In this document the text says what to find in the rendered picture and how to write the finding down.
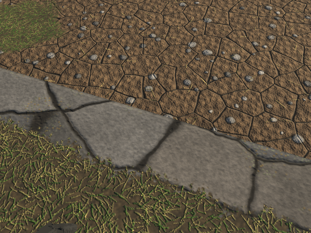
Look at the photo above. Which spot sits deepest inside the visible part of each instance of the robot left hand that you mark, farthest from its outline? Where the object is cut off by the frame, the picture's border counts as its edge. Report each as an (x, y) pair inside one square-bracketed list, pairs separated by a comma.
[(58, 228)]

